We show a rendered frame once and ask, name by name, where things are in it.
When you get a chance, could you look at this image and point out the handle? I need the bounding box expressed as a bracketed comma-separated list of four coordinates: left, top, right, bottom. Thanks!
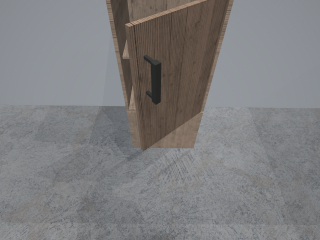
[143, 55, 162, 105]

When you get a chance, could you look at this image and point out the cupboard door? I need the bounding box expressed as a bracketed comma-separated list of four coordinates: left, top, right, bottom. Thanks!
[125, 0, 230, 151]

